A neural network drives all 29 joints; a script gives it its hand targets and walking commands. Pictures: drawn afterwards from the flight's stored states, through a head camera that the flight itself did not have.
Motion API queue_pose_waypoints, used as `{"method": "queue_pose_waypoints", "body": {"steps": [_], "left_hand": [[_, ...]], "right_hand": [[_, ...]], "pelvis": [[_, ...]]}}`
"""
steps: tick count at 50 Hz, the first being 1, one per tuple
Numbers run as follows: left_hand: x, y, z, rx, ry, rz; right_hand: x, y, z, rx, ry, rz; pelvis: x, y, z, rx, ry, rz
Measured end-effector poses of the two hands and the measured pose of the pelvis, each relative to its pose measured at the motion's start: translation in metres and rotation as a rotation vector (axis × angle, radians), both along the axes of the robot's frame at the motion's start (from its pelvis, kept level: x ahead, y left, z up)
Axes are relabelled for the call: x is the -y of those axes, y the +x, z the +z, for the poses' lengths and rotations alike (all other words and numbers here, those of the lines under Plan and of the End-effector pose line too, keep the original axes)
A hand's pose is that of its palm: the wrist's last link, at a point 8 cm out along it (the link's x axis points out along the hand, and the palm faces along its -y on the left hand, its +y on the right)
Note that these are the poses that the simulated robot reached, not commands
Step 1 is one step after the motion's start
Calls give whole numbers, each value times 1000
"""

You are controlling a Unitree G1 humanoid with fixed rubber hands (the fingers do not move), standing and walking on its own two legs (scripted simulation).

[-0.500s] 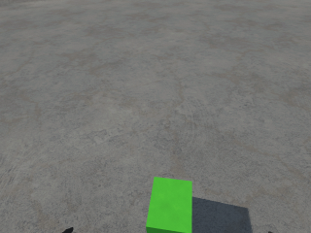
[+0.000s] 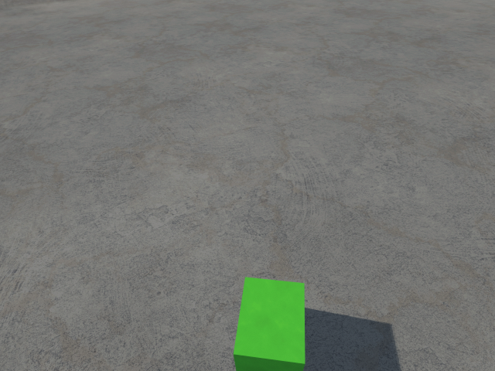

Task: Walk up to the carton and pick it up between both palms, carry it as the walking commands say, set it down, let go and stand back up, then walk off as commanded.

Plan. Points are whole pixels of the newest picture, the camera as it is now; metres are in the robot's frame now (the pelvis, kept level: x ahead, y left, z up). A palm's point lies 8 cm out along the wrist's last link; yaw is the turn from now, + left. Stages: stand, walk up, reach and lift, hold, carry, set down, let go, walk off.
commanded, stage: stand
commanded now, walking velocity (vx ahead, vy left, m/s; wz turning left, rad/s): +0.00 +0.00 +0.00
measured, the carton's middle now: (271, 327) +0.49 -0.03 -0.68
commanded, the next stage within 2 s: walk off in 1.10 s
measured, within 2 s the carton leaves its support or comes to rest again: neither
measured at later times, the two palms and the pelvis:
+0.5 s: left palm out of the picture +0.03 +0.30 -0.11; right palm out of the picture +0.04 -0.29 -0.11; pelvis -0.02 +0.01 +0.00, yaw +0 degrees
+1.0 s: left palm out of the picture +0.03 +0.30 -0.11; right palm out of the picture +0.05 -0.29 -0.11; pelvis -0.02 +0.01 +0.00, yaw +0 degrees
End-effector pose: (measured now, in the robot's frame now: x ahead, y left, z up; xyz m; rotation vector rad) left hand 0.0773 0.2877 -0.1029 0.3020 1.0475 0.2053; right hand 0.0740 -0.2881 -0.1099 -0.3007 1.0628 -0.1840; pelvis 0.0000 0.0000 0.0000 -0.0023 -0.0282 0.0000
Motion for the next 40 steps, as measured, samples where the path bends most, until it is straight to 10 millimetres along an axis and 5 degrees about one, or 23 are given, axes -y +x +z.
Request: {"method": "queue_pose_waypoints", "body": {"steps": [24,40], "left_hand": [[-15,-45,-10,-125,3,18],[-15,-46,-11,-140,1,25]], "right_hand": [[3,-34,-2,-94,-16,-32],[3,-29,-1,-110,-23,-18]], "pelvis": [[-7,-17,3,14,2,3],[-8,-20,4,20,0,11]]}}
